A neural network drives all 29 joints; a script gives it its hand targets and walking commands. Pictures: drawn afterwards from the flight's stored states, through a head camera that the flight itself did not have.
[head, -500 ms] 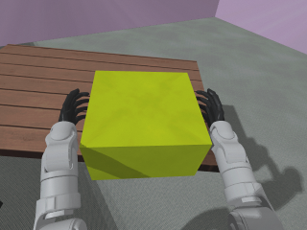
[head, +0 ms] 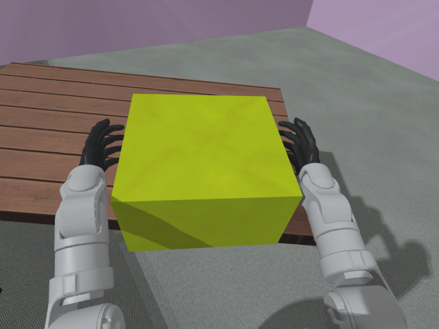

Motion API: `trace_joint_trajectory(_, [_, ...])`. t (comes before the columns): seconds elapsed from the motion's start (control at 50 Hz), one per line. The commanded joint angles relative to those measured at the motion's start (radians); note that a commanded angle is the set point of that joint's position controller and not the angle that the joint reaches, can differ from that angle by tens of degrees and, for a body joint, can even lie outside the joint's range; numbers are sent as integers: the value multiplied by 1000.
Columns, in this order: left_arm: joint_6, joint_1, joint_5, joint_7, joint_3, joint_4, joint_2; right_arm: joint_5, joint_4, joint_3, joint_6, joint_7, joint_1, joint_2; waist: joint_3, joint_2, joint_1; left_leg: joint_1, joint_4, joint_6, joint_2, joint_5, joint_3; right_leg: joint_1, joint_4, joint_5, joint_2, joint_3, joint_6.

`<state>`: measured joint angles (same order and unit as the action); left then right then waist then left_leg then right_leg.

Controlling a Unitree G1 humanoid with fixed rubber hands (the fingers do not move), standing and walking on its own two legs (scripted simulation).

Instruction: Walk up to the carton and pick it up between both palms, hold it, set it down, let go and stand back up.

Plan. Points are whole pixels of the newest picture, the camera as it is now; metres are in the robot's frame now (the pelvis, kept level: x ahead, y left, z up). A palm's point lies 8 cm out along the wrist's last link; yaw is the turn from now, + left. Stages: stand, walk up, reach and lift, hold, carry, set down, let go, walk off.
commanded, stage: reach and lift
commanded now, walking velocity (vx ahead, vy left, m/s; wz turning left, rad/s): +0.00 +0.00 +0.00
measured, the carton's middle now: (203, 167) +0.40 +0.01 +0.11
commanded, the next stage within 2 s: hold in 0.28 s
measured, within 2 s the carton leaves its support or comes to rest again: neither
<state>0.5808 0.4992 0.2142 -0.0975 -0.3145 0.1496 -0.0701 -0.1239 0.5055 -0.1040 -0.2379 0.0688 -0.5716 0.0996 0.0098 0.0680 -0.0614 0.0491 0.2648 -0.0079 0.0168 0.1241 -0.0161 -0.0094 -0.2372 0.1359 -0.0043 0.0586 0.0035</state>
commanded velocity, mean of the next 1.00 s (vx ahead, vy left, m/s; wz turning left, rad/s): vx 0.00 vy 0.00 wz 0.00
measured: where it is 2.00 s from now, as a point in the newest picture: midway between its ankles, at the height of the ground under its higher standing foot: outside the picture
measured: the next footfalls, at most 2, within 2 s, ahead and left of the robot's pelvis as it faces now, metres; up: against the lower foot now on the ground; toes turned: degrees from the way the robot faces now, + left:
none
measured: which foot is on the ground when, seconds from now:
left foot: down 0.00-1.00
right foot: down 0.00-1.00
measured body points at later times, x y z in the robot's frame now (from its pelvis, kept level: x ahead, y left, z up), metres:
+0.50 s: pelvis +0.00 +0.00 +0.00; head -0.03 +0.02 +0.45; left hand +0.37 +0.19 +0.17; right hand +0.37 -0.18 +0.17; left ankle +0.02 +0.12 -0.75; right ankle +0.00 -0.11 -0.75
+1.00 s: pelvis -0.01 +0.00 +0.00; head -0.05 +0.02 +0.45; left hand +0.36 +0.19 +0.18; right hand +0.37 -0.18 +0.19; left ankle +0.02 +0.12 -0.75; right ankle +0.00 -0.11 -0.75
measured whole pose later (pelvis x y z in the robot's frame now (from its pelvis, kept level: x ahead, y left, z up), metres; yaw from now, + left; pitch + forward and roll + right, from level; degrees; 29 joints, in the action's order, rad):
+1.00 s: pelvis -0.01 +0.00 +0.00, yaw +0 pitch -7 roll +0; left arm 0.72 0.54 0.24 -0.11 -0.34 0.07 -0.06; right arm -0.18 0.47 -0.09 -0.35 0.08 -0.63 0.12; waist 0.01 0.06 -0.07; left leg 0.04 0.26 -0.01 0.02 0.11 -0.02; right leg 0.00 -0.24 0.13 0.00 0.05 0.01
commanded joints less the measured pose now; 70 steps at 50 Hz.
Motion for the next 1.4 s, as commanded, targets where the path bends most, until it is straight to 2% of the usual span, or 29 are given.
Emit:
trace_joint_trajectory(0.0, [-45,526,-127,-120,422,-132,401,-69,-277,330,59,-110,-603,-406,-349,-70,-30,-143,22,-30,-55,-226,-24,50,1,-255,37,15,-35])
trace_joint_trajectory(0.02, [-41,530,-117,-120,415,-125,394,-60,-247,329,47,-110,-585,-404,-312,-60,-30,-134,9,-25,-54,-199,-21,28,10,-227,32,18,-38])
trace_joint_trajectory(0.04, [-33,541,-101,-121,405,-114,381,-60,-179,309,32,-115,-558,-390,-271,-83,-18,-113,-7,-28,-50,-159,-20,29,19,-172,34,18,-27])
trace_joint_trajectory(0.1, [-2,529,-102,-129,419,-127,397,-64,-233,300,30,-120,-594,-370,-288,-105,-31,-135,0,-36,-47,-186,-24,26,18,-161,40,29,-17])
trace_joint_trajectory(0.12, [-4,540,-110,-125,417,-147,407,-70,-272,308,35,-124,-632,-369,-310,-88,-11,-141,1,-32,-43,-195,-19,21,15,-153,45,31,-13])
trace_joint_trajectory(0.22, [-9,509,-119,-105,440,-172,407,-91,-299,338,35,-117,-611,-361,-374,-89,-19,-203,38,-45,-41,-302,-8,36,5,-234,54,27,-11])
trace_joint_trajectory(0.24, [-8,508,-120,-106,430,-183,405,-106,-314,355,29,-115,-607,-372,-377,-87,0,-197,41,-42,-44,-317,-14,49,3,-257,57,21,-15])
trace_joint_trajectory(0.3, [1,461,-115,-113,425,-196,402,-125,-337,389,15,-105,-581,-376,-337,-74,-10,-179,45,-43,-47,-359,-14,76,-3,-321,55,15,-24])
trace_joint_trajectory(0.32, [7,466,-102,-115,412,-189,388,-128,-302,381,2,-104,-568,-371,-315,-74,1,-161,31,-33,-48,-317,-16,81,5,-303,49,6,-23])
trace_joint_trajectory(0.36, [6,509,-109,-120,413,-220,375,-118,-308,368,-5,-106,-572,-379,-313,-69,-19,-148,16,-27,-52,-265,-18,65,2,-272,41,5,-25])
trace_joint_trajectory(0.38, [12,517,-118,-119,426,-245,387,-119,-318,364,-7,-107,-581,-376,-331,-80,-15,-154,17,-31,-47,-271,-18,63,-2,-262,42,9,-15])
trace_joint_trajectory(0.44, [22,534,-111,-120,402,-197,378,-114,-322,351,-15,-108,-623,-376,-284,-59,-6,-130,2,-18,-45,-183,-23,33,19,-189,40,9,-21])
trace_joint_trajectory(0.48, [32,531,-110,-121,403,-183,376,-114,-308,351,-21,-107,-618,-378,-283,-74,-4,-120,-2,-13,-48,-171,-25,49,12,-195,36,3,-26])
trace_joint_trajectory(0.54, [39,557,-127,-121,426,-229,382,-119,-298,352,-29,-108,-614,-383,-322,-92,-13,-127,3,-20,-47,-197,-20,51,9,-205,36,7,-15])
trace_joint_trajectory(0.64, [63,551,-121,-132,395,-196,368,-129,-319,356,-51,-102,-649,-377,-320,-45,-11,-115,2,-14,-47,-189,-21,67,10,-218,40,8,-21])
trace_joint_trajectory(0.7, [66,534,-111,-143,382,-212,361,-136,-292,356,-60,-99,-600,-385,-303,-68,-15,-112,-2,-7,-52,-176,-28,90,14,-228,30,-1,-28])
trace_joint_trajectory(0.74, [69,566,-113,-144,373,-209,354,-121,-284,337,-65,-100,-629,-375,-299,-51,-10,-101,-14,0,-51,-129,-28,59,18,-177,26,5,-28])
trace_joint_trajectory(0.8, [64,576,-138,-135,423,-269,369,-139,-340,359,-55,-101,-630,-387,-362,-94,-33,-140,19,-24,-46,-219,-18,73,2,-238,39,8,-19])
trace_joint_trajectory(0.84, [63,594,-131,-125,402,-248,363,-137,-297,345,-66,-107,-639,-380,-333,-80,-14,-141,5,-23,-42,-188,-17,31,14,-178,41,12,-19])
trace_joint_trajectory(0.88, [76,592,-127,-128,402,-224,366,-123,-282,325,-70,-115,-643,-364,-287,-88,-25,-117,-6,-25,-40,-150,-21,22,27,-131,40,16,-12])
trace_joint_trajectory(0.96, [101,609,-109,-133,370,-184,373,-125,-273,321,-69,-123,-714,-378,-285,-64,1,-85,-35,-1,-44,-60,-30,19,34,-53,33,16,-12])
trace_joint_trajectory(1.04, [100,607,-125,-116,398,-218,370,-141,-307,338,-62,-121,-715,-383,-360,-85,1,-137,-3,-8,-41,-166,-27,38,21,-156,38,11,-13])
trace_joint_trajectory(1.06, [105,581,-117,-119,375,-196,367,-144,-299,349,-67,-116,-712,-378,-341,-65,1,-129,3,-7,-42,-173,-29,52,19,-180,39,14,-20])
trace_joint_trajectory(1.1, [111,572,-98,-134,343,-167,342,-131,-251,337,-84,-116,-683,-377,-283,-39,0,-96,-21,5,-48,-110,-35,47,26,-135,33,6,-23])
trace_joint_trajectory(1.14, [112,590,-106,-141,342,-174,345,-123,-249,314,-84,-120,-690,-372,-287,-46,-4,-91,-30,7,-47,-62,-31,37,29,-90,27,7,-21])
trace_joint_trajectory(1.18, [104,622,-128,-141,367,-216,363,-128,-278,315,-78,-118,-711,-393,-308,-63,-2,-91,-19,0,-50,-101,-28,32,23,-116,31,8,-17])
trace_joint_trajectory(1.24, [102,634,-120,-138,370,-182,360,-116,-242,299,-75,-122,-706,-387,-311,-83,-18,-111,-21,-9,-43,-71,-32,4,30,-63,34,11,-15])
trace_joint_trajectory(1.3, [99,627,-131,-129,404,-241,368,-127,-260,309,-72,-123,-682,-371,-345,-110,-27,-139,4,-23,-41,-162,-24,15,23,-127,41,19,-7])
trace_joint_trajectory(1.38, [114,586,-116,-127,358,-172,345,-126,-256,302,-81,-122,-696,-354,-285,-76,-10,-99,-12,-12,-42,-115,-25,21,28,-98,38,18,-11])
